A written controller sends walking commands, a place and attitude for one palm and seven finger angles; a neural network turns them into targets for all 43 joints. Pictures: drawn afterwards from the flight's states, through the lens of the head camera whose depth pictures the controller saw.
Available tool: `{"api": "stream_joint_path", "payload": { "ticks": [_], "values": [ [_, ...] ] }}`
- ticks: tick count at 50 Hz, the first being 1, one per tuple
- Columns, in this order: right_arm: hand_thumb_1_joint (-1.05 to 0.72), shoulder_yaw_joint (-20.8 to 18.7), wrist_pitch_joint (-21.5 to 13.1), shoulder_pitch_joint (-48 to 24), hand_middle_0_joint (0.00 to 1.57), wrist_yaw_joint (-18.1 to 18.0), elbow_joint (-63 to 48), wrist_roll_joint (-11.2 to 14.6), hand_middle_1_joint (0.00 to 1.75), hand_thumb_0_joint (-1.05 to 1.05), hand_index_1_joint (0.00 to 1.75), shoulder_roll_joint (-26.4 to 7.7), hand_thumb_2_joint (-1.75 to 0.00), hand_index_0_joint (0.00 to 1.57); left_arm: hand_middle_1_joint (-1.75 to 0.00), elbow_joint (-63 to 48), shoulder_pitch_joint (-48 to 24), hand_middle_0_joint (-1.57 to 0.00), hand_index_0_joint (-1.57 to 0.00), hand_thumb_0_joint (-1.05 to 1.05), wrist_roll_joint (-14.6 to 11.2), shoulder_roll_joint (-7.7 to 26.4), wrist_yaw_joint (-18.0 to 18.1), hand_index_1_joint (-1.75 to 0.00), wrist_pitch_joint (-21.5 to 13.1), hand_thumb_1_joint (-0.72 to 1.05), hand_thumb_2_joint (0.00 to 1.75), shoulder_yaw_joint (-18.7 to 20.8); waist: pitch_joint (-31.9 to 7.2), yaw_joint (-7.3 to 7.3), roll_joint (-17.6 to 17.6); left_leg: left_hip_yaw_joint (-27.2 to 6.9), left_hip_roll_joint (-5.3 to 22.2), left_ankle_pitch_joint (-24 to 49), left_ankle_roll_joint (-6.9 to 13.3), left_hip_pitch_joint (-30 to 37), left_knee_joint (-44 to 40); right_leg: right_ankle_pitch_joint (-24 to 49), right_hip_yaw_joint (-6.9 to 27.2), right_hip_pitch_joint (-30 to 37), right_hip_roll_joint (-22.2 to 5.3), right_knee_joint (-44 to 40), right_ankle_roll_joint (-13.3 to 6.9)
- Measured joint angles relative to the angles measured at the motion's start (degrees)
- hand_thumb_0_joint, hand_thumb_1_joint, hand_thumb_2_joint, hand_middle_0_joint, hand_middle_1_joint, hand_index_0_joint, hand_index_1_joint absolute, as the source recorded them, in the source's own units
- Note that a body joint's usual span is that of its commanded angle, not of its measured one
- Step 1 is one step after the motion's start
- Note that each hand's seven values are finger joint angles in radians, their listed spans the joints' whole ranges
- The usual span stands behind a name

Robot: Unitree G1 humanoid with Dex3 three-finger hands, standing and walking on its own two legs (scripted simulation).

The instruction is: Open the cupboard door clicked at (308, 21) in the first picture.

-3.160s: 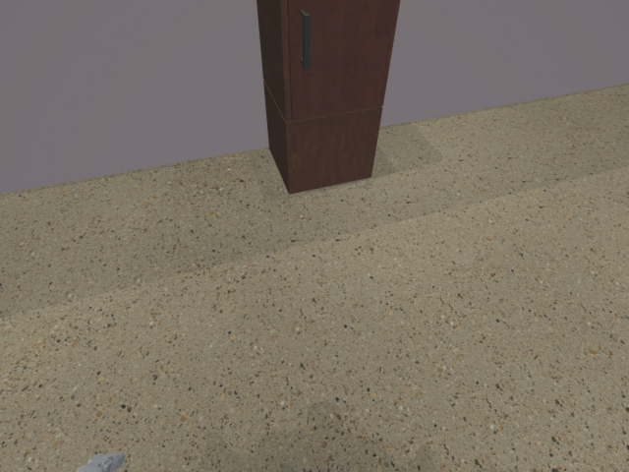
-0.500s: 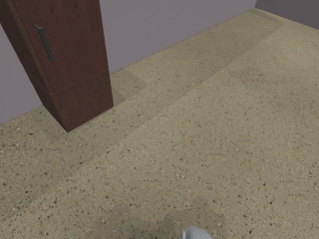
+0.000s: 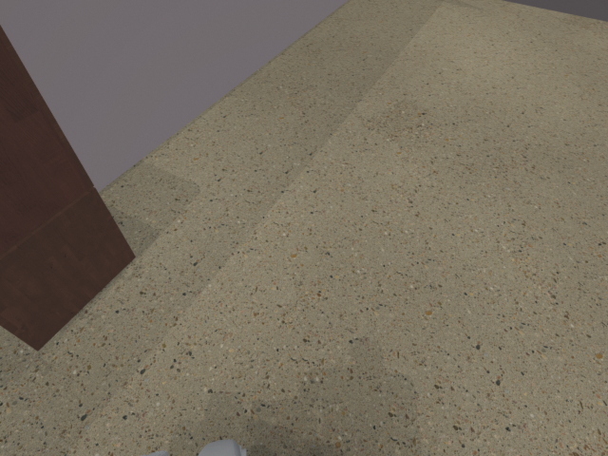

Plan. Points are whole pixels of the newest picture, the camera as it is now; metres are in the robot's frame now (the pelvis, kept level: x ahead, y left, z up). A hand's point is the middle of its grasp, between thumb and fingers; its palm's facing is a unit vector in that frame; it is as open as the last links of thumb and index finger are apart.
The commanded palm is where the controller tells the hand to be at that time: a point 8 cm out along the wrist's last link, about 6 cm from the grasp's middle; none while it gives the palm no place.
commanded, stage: walk to a spot facing it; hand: left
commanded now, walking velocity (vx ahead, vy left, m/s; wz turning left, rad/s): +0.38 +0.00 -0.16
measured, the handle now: out of the picture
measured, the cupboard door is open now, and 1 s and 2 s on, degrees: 0 0 0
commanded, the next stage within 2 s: turn to face it in 0.64 s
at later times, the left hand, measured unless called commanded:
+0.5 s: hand (153, 385) +0.26 +0.25 -0.17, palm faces -0.10 -0.98 -0.14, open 7.4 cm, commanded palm none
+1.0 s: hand (256, 242) +0.54 +0.10 -0.15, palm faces -0.34 -0.92 -0.19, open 7.4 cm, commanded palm none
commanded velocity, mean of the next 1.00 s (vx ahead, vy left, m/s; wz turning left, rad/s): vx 0.18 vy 0.00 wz -0.17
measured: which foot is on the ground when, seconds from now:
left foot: up 0.00-0.22, down 0.24-0.76, up 0.78-1.00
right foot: down 0.00-0.24, up 0.26-0.74, down 0.76-1.00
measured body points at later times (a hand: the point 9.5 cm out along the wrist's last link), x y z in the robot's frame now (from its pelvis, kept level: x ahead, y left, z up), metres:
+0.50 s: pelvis +0.21 +0.07 +0.01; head +0.23 +0.09 +0.46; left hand +0.26 +0.30 -0.15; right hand +0.18 -0.16 -0.13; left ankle +0.19 +0.16 -0.73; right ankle +0.21 -0.08 -0.63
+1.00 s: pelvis +0.37 -0.01 +0.00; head +0.39 -0.03 +0.45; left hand +0.56 +0.15 -0.14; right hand +0.31 -0.23 -0.16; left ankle +0.41 +0.13 -0.67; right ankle +0.39 -0.10 -0.73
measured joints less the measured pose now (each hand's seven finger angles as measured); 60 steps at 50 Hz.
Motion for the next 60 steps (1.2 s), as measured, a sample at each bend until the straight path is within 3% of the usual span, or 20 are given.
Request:
{"api": "stream_joint_path", "payload": {
  "ticks": [5,11,13,15,18,21,25,30,34,37,38,39,41,44,48,51,56,59,60],
  "values": [
    [-0.96,-1.1,0.2,-5.9,0.2,0.2,-3.1,-0.5,0.3,0.02,0.3,-2.8,-0.89,0.2,-0.3,2.2,4.3,-0.2,-0.2,-0.02,0.8,1.3,-0.3,-0.3,0.4,0.94,0.9,-0.3,-2.5,1.52,0.9,0.7,0.3,4.7,-0.8,-4.0,-15.0,-1.0,1.8,4.8,0.0,-4.3,1.2],
    [-0.94,-1.0,-1.1,-9.0,0.19,1.6,-5.0,-0.2,0.3,0.01,0.3,-5.1,-0.9,0.2,-0.3,3.9,9.1,-0.2,-0.2,-0.01,0.8,1.8,-0.9,-0.3,1.0,0.92,0.9,-0.5,-2.9,4.38,-0.5,2.8,-2.6,6.8,-0.3,2.8,-32.9,-6.6,3.6,9.7,-1.2,-2.7,4.0],
    [-0.94,-0.8,-2.2,-9.8,0.19,1.4,-5.4,-0.4,0.3,0.01,0.3,-4.9,-0.9,0.2,-0.3,4.6,10.6,-0.2,-0.2,-0.01,0.6,2.0,-1.1,-0.3,1.7,0.92,0.9,-0.3,-2.4,4.87,-2.1,4.4,-3.9,7.6,1.9,5.4,-34.4,-10.3,5.2,8.5,-2.6,3.7,3.9],
    [-0.93,-0.2,-3.1,-10.0,0.19,1.1,-6.0,-0.8,0.3,0.01,0.3,-4.3,-0.89,0.2,-0.3,5.6,11.0,-0.19,-0.2,0.0,0.6,1.8,-1.1,-0.3,2.7,0.92,0.9,-0.3,-1.9,4.91,-2.9,6.4,-4.0,4.9,3.8,7.0,-32.5,-13.7,6.7,3.1,-2.9,18.7,2.8],
    [-0.92,0.5,-3.5,-8.4,0.19,0.3,-5.9,-0.6,0.3,0.0,0.3,-2.9,-0.89,0.2,-0.3,6.0,10.2,-0.19,-0.2,0.0,0.9,1.6,-1.8,-0.3,3.6,0.91,0.9,0.1,-1.7,4.45,-3.1,8.6,-4.2,3.8,4.2,11.7,-36.2,-8.9,5.9,-5.5,-4.1,34.9,2.5],
    [-0.93,0.3,-3.6,-5.7,0.2,-0.8,-4.3,-0.1,0.3,0.0,0.3,-1.5,-0.89,0.2,-0.3,4.6,8.8,-0.19,-0.2,0.0,1.3,1.3,-2.2,-0.3,4.0,0.91,0.9,0.6,-1.8,4.7,-3.2,10.9,-4.6,4.2,4.0,16.4,-41.6,-3.0,5.3,-12.2,-6.0,39.3,3.5],
    [-0.95,0.2,-3.4,-1.8,0.2,-1.0,-2.0,0.2,0.3,0.0,0.3,-1.1,-0.89,0.2,-0.3,2.3,6.4,-0.19,-0.2,0.0,1.4,0.8,-2.4,-0.3,4.7,0.91,0.9,1.2,-1.7,4.45,-3.1,13.6,-5.0,3.7,3.7,21.2,-46.2,1.9,4.6,-18.2,-8.0,37.9,5.0],
    [-0.93,0.2,-2.8,2.2,0.2,-0.8,0.3,0.1,0.3,0.0,0.3,-0.3,-0.89,0.2,-0.3,0.4,2.1,-0.19,-0.19,0.0,1.4,0.6,-2.9,-0.3,5.5,0.91,0.9,1.3,-0.1,2.84,-2.6,16.7,-4.8,1.1,2.3,26.3,-48.5,4.2,2.0,-19.7,-9.0,26.2,5.7],
    [-0.92,0.0,-2.0,4.4,0.2,-0.6,1.2,-0.2,0.3,0.0,0.3,-0.1,-0.89,0.2,-0.3,-1.1,-1.9,-0.19,-0.19,0.0,1.3,0.5,-3.0,-0.3,5.3,0.91,0.9,1.0,1.9,0.86,-1.6,19.3,-3.5,-2.7,0.2,29.5,-46.9,3.3,-0.1,-17.3,-7.5,15.1,4.2],
    [-0.91,-0.3,-1.1,5.9,0.2,-0.4,1.5,0.1,0.3,0.0,0.3,-0.4,-0.89,0.2,-0.3,-2.7,-4.2,-0.19,-0.19,0.0,1.3,0.8,-3.0,-0.3,3.9,0.91,0.9,0.6,3.1,0.26,-0.3,20.6,-0.7,-7.7,-1.6,29.8,-39.6,3.0,-2.2,-12.9,-4.7,8.3,2.3],
    [-0.91,-0.3,-0.7,6.8,0.2,-0.2,1.5,0.4,0.3,0.0,0.3,-0.1,-0.89,0.2,-0.3,-3.3,-4.3,-0.19,-0.19,0.0,1.4,1.4,-3.0,-0.3,3.0,0.91,0.9,0.3,2.8,0.16,-1.0,20.0,0.4,-9.0,-1.7,27.9,-32.9,6.7,-2.5,-10.2,-4.6,5.4,1.3],
    [-0.91,-0.3,-0.1,6.7,0.2,-0.1,1.6,0.7,0.3,0.0,0.3,-0.2,-0.89,0.2,-0.3,-3.6,-4.8,-0.19,-0.2,0.0,1.3,1.6,-2.6,-0.3,2.0,0.91,0.9,0.3,2.8,0.58,-1.2,16.9,1.0,-10.6,-1.7,23.9,-22.8,6.7,-2.3,-10.7,-4.4,7.2,0.2],
    [-0.91,-0.3,1.0,4.0,0.2,-0.5,1.4,1.2,0.3,0.0,0.3,-1.0,-0.89,0.2,-0.3,-3.9,-5.6,-0.19,-0.2,0.0,0.5,1.5,-1.7,-0.3,1.0,0.91,0.9,-0.2,4.0,0.32,-0.1,7.4,-0.4,-11.9,-1.2,15.1,-4.8,1.8,-2.2,-10.7,-3.4,10.8,-1.3],
    [-0.91,-0.2,1.5,-0.2,0.2,-0.9,0.0,0.8,0.3,0.0,0.3,-1.8,-0.89,0.2,-0.3,-2.9,-5.5,-0.19,-0.2,0.0,0.2,0.9,-0.3,-0.3,1.5,0.91,0.9,-1.1,3.4,-0.4,0.5,0.7,-2.2,-7.2,-0.5,5.8,4.8,0.3,-2.1,-7.3,-2.4,7.6,-0.7],
    [-0.91,0.3,1.7,-3.6,0.19,-1.0,-2.4,0.6,0.3,0.0,0.3,-2.1,-0.89,0.2,-0.3,-1.2,-5.0,-0.19,-0.2,0.0,0.4,-0.9,0.3,-0.3,2.0,0.91,0.9,-2.5,0.7,-1.2,1.2,-1.3,-2.6,-3.0,-0.6,0.3,-3.9,1.6,-3.2,-3.0,-2.3,1.6,-0.5],
    [-0.91,0.5,2.4,-4.8,0.19,-0.5,-3.4,0.5,0.3,0.0,0.3,-1.9,-0.9,0.2,-0.3,-1.1,-4.7,-0.2,-0.2,0.0,0.4,-2.4,0.2,-0.3,2.6,0.91,0.9,-3.1,-0.6,-0.81,1.0,-0.7,-3.0,-2.3,-0.9,-0.6,-9.8,1.3,-4.8,-0.6,-3.1,-0.4,0.1],
    [-0.93,0.0,3.6,-5.5,0.19,0.4,-3.9,0.5,0.3,0.0,0.3,-2.3,-0.89,0.2,-0.3,-2.7,-4.0,-0.2,-0.2,-0.01,0.8,-3.0,0.5,-0.3,3.2,0.92,0.9,-2.4,-1.2,0.99,-0.6,2.3,-4.0,-3.9,-0.8,2.1,-18.7,-1.0,-8.1,1.3,-5.6,0.6,1.6],
    [-0.93,-0.2,3.5,-5.8,0.19,1.0,-5.0,0.4,0.3,0.0,0.3,-2.7,-0.9,0.2,-0.3,-3.1,-2.8,-0.2,-0.2,-0.01,0.7,-1.9,0.5,-0.3,3.7,0.91,0.9,-1.8,-1.0,1.71,-1.6,3.6,-4.8,0.1,-0.3,6.4,-28.1,-3.7,-9.9,0.7,-7.6,4.4,3.0],
    [-0.92,-0.3,3.2,-5.7,0.19,1.1,-5.6,0.3,0.3,0.0,0.3,-3.0,-0.9,0.2,-0.3,-3.3,-2.0,-0.2,-0.2,-0.01,0.5,-1.5,0.4,-0.3,4.1,0.91,0.9,-1.5,-1.2,1.75,-1.7,3.5,-5.2,1.9,1.5,7.3,-30.7,-5.1,-10.4,-0.3,-8.4,6.8,3.6]
  ]
}}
